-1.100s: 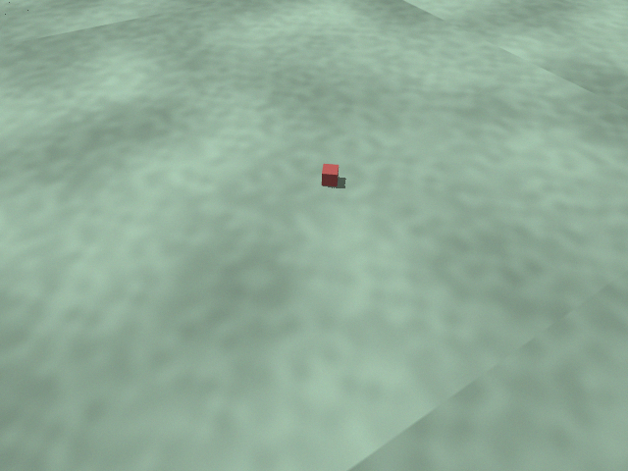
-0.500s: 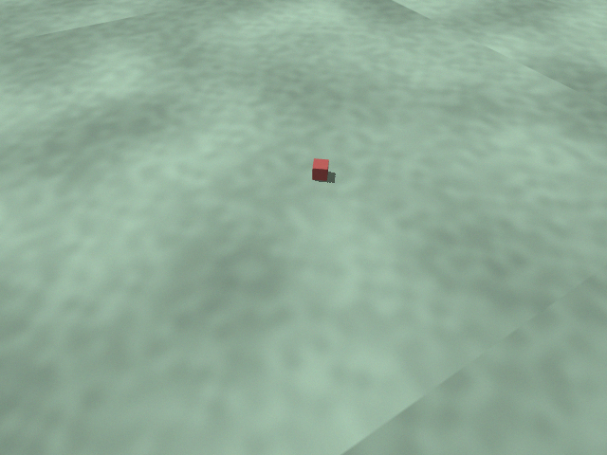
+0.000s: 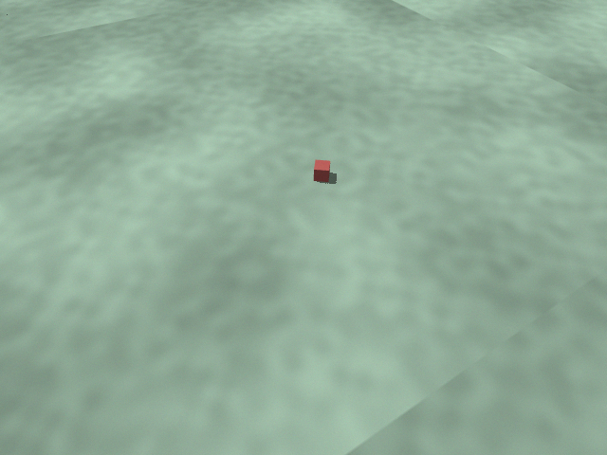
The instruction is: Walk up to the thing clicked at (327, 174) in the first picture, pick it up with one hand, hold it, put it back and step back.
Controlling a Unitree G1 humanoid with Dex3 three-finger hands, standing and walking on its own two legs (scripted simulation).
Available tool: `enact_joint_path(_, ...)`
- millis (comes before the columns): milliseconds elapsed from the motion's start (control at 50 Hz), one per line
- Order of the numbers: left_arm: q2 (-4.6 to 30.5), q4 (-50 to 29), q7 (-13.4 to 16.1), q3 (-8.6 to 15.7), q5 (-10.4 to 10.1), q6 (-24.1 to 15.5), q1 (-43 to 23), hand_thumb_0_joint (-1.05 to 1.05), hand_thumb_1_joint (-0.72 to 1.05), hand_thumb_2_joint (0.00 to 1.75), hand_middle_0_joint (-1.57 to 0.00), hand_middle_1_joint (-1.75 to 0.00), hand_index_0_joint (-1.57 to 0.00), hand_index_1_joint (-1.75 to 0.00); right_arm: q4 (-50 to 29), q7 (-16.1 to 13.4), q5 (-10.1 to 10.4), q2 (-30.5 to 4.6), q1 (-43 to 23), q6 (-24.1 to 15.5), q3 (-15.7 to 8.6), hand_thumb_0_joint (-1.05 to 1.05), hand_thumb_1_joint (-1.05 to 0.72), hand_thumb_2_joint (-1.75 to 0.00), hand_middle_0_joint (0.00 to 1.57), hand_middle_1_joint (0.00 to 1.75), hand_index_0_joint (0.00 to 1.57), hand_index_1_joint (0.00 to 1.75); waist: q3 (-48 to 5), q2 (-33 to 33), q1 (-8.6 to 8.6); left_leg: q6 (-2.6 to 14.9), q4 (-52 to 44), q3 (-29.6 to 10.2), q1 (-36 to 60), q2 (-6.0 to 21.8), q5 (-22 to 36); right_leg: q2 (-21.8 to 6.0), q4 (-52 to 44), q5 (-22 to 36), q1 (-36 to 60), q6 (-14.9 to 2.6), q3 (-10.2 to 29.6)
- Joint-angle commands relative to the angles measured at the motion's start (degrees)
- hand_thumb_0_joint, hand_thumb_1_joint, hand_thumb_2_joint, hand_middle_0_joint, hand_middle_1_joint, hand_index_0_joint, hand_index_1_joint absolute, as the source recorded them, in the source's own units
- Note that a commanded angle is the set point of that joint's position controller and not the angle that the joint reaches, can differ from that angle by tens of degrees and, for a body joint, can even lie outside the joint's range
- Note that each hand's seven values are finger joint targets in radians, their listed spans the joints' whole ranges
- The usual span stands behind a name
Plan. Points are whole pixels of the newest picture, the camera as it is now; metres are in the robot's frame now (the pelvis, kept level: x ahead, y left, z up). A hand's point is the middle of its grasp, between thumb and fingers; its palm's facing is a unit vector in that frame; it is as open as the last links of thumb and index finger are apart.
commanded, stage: stand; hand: left
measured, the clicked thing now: (321, 170) +1.46 -0.06 -0.75
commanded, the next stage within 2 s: walk up in 0.02 s
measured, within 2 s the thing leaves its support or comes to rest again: neither
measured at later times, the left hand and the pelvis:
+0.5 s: hand (199, 423) +0.19 +0.18 -0.14, palm faces -0.11 -0.91 -0.41, open 7.4 cm; pelvis +0.11 -0.10 -0.02, yaw -7 degrees
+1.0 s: hand (235, 276) +0.46 +0.16 -0.16, palm faces -0.26 -0.90 -0.35, open 7.4 cm; pelvis +0.35 -0.10 -0.01, yaw -12 degrees
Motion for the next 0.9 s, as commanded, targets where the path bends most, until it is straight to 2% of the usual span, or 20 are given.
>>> enact_joint_path(0,17.56,-7.86,-1.15,6.41,0.86,-1.36,1.33,0.0,0.9,0.9,-0.2,-0.3,-0.2,-0.3,-6.9,-0.01,-1.12,-18.64,2.8,-2.94,-6.5,0.0,-0.9,-0.9,0.2,0.3,0.2,0.3,-10.82,-1.5,-1.2,5.35,2.03,-5.45,6.56,6.53,-19.43,-3.13,3.82,-17.69,-3.78,-4.12,5.91)
enact_joint_path(40,14.4,-10.49,-2.48,6.22,1.48,-0.98,-7.32,0.0,0.9,0.9,-0.2,-0.3,-0.2,-0.3,-5.16,0.48,-1.57,-20.66,9.2,-3.5,-8.47,0.0,-0.9,-0.9,0.2,0.3,0.2,0.3,-0.43,6.26,-6.47,10.0,-6.17,-16.71,11.42,14.41,-35.27,-0.17,17.73,-20.95,-28.55,-3.09,1.41)
enact_joint_path(60,13.75,-12.52,-2.75,6.17,1.7,-0.88,-9.34,0.0,0.9,0.9,-0.2,-0.3,-0.2,-0.3,-6.19,0.63,-1.71,-21.99,9.96,-3.84,-9.28,0.0,-0.9,-0.9,0.2,0.3,0.2,0.3,4.66,9.29,-7.43,13.99,-11.12,-24.81,9.93,22.63,-34.87,-1.22,29.05,-18.06,-36.73,-2.42,3.09)
enact_joint_path(80,14.22,-13.23,-2.91,6.17,1.58,-1.39,-8.1,0.0,0.9,0.9,-0.2,-0.3,-0.2,-0.3,-7.53,0.63,-1.64,-22.15,8.88,-4.47,-9.52,0.0,-0.9,-0.9,0.2,0.3,0.2,0.3,5.24,6.39,-5.89,15.79,-11.89,-27.29,8.63,25.52,-31.78,-4.32,31.89,-16.1,-37.86,-2.81,7.73)
enact_joint_path(160,15.22,-12.84,-5.17,6.79,0.81,-1.9,-0.28,0.0,0.9,0.9,-0.2,-0.3,-0.2,-0.3,-12.6,1.29,-1.87,-20.42,1.35,-5.01,-9.28,0.0,-0.9,-0.9,0.2,0.3,0.2,0.3,1.46,9.44,-0.67,12.71,-12.07,-13.9,2.66,20.2,-26.24,-6.68,27.37,-12.09,-27.75,-1.36,5.83)
enact_joint_path(260,15.09,-12.18,-5.9,7.74,0.94,-1.83,4.33,0.0,0.9,0.9,-0.2,-0.3,-0.2,-0.3,-14.24,2.19,-2.08,-19.71,-0.81,-4.38,-8.99,0.0,-0.9,-0.9,0.2,0.3,0.2,0.3,1.49,8.39,1.71,8.34,-5.04,-0.61,-10.84,12.99,-22.58,-2.77,17.05,-2.67,-7.82,-0.65,-1.81)
enact_joint_path(300,16.35,-9.67,-4.92,8.61,1.05,-2.29,13.19,0.0,0.9,0.9,-0.2,-0.3,-0.2,-0.3,-14.76,2.21,-2.04,-17.79,-1.3,-3.59,-8.28,0.0,-0.9,-0.9,0.2,0.3,0.2,0.3,-2.36,0.0,5.88,6.77,10.44,4.45,-16.17,9.35,-21.64,-0.15,13.1,-0.46,5.71,-1.02,-4.72)
enact_joint_path(320,19.2,-8.02,-3.86,10.01,1.38,-2.95,20.03,0.0,0.9,0.9,-0.2,-0.3,-0.2,-0.3,-14.62,2.19,-2.14,-14.51,1.83,-3.28,-7.02,0.0,-0.9,-0.9,0.2,0.3,0.2,0.3,-5.07,-10.97,8.74,5.04,27.29,7.72,-25.44,5.43,-22.41,-0.19,11.56,-8.89,16.75,-2.22,-0.35)
enact_joint_path(340,25.45,-9.49,-2.78,11.6,1.51,-3.34,25.01,0.0,0.9,0.9,-0.2,-0.3,-0.2,-0.3,-17.15,2.4,-1.14,-10.97,1.06,-3.32,-5.52,0.0,-0.9,-0.9,0.2,0.3,0.2,0.3,-4.49,-24.42,11.01,2.69,44.66,7.74,-37.28,-1.6,-25.14,-14.52,-4.38,-34.13,16.3,-7.53,28.88)
enact_joint_path(360,27.36,-12.08,-2.94,10.71,0.87,-3.58,18.78,0.0,0.9,0.9,-0.2,-0.3,-0.2,-0.3,-16.87,2.05,-0.97,-15.71,1.21,-2.97,-6.76,0.0,-0.9,-0.9,0.2,0.3,0.2,0.3,-2.16,-16.58,7.39,1.54,48.89,-0.23,-33.77,1.72,-21.29,-23.1,-12.56,-43.51,5.35,-14.28,46.15)
enact_joint_path(420,22.88,-15.65,-2.3,9.25,-0.32,-3.93,7.82,0.0,0.9,0.9,-0.2,-0.3,-0.2,-0.3,-13.29,2.52,-0.22,-18.26,5.37,-2.91,-7.37,0.0,-0.9,-0.9,0.2,0.3,0.2,0.3,2.58,-6.05,1.15,1.45,46.68,-2.45,-28.77,7.94,-9.88,-16.86,-9.48,-32.39,-4.34,-12.52,29.91)
enact_joint_path(480,19.89,-15.76,-2.34,8.22,-0.59,-4.66,8.67,0.0,0.9,0.9,-0.2,-0.3,-0.2,-0.3,-12.13,3.72,-0.56,-16.68,10.27,-2.36,-7.48,0.0,-0.9,-0.9,0.2,0.3,0.2,0.3,2.16,-8.67,0.05,0.82,39.23,-0.2,-22.84,7.8,-5.32,-11.71,-8.79,-22.15,-8.19,-11.27,17.69)
enact_joint_path(620,20.74,-17.77,-2.42,8.51,-0.37,-5.16,12.9,0.0,0.9,0.9,-0.2,-0.3,-0.2,-0.3,-18.19,4.72,-1.51,-15.18,-0.17,-2.88,-7.72,0.0,-0.9,-0.9,0.2,0.3,0.2,0.3,3.59,-5.12,3.32,-0.91,21.33,2.04,-24.05,7.64,-2.84,-12.25,-7.84,-19.16,-5.78,-12.72,14.26)
enact_joint_path(680,20.5,-18.4,-2.25,8.14,-0.42,-5.2,12.77,0.0,0.9,0.9,-0.2,-0.3,-0.2,-0.3,-18.73,4.6,-1.28,-14.47,-0.54,-3.9,-7.79,0.0,-0.9,-0.9,0.2,0.3,0.2,0.3,2.59,-3.48,3.15,-0.33,15.75,3.32,-19.46,6.42,-0.6,-11.65,-3.38,-9.11,-4.09,-12.3,11.1)
enact_joint_path(700,20.62,-18.47,-2.23,7.93,-0.42,-5.08,12.81,0.0,0.9,0.9,-0.2,-0.3,-0.2,-0.3,-18.88,4.55,-1.2,-14.09,-0.42,-4.17,-7.84,0.0,-0.9,-0.9,0.2,0.3,0.2,0.3,2.24,-4.13,2.56,0.2,14.54,4.52,-16.23,5.56,-1.54,-11.85,-1.55,-4.0,-5.26,-12.13,10.22)
enact_joint_path(740,19.36,-19.56,-2.07,7.16,-0.31,-5.02,10.5,0.0,0.9,0.9,-0.2,-0.3,-0.2,-0.3,-16.43,3.73,-1.13,-15.77,10.19,-4.81,-8.92,0.0,-0.9,-0.9,0.2,0.3,0.2,0.3,-3.06,0.4,-3.8,1.84,10.41,5.18,1.81,2.83,-0.07,-9.35,12.6,9.25,-11.2,-9.42,6.54)
enact_joint_path(760,15.95,-19.56,-1.85,5.92,-0.77,-4.81,13.45,0.0,0.9,0.9,-0.2,-0.3,-0.2,-0.3,-14.35,2.97,-1.83,-18.98,17.61,-5.26,-10.22,0.0,-0.9,-0.9,0.2,0.3,0.2,0.3,-7.77,10.22,-6.56,4.67,5.94,0.15,13.01,5.52,-7.99,-3.6,30.27,11.13,-17.67,-7.17,0.84)
enact_joint_path(780,11.3,-20.52,-1.68,4.81,-1.77,-4.7,15.43,0.0,0.9,0.9,-0.2,-0.3,-0.2,-0.3,-15.49,2.42,-2.54,-23.83,21.57,-5.59,-11.57,0.0,-0.9,-0.9,0.2,0.3,0.2,0.3,-9.83,21.31,-7.29,10.25,-1.88,-29.07,20.72,22.13,-18.32,5.51,45.6,-12.18,-32.98,-3.39,0.22)
enact_joint_path(800,17.68,-19.47,-0.76,6.12,-1.22,-4.61,13.73,0.0,0.9,0.9,-0.2,-0.3,-0.2,-0.3,-16.5,2.42,-0.14,-24.75,19.31,-5.37,-11.65,0.0,-0.9,-0.9,0.2,0.3,0.2,0.3,-8.96,11.77,-6.71,15.26,-5.76,-36.75,15.79,25.66,-23.01,4.16,50.5,-19.86,-34.09,-4.4,7.36)
enact_joint_path(880,17.21,-16.75,-1.52,5.79,-1.45,-4.79,14.91,0.0,0.9,0.9,-0.2,-0.3,-0.2,-0.3,-19.15,1.8,0.82,-18.33,11.68,-5.39,-8.67,0.0,-0.9,-0.9,0.2,0.3,0.2,0.3,-1.37,7.4,-1.58,13.04,-2.7,-12.53,3.83,19.31,0.4,-3.23,45.97,-10.64,-30.92,-3.12,7.63)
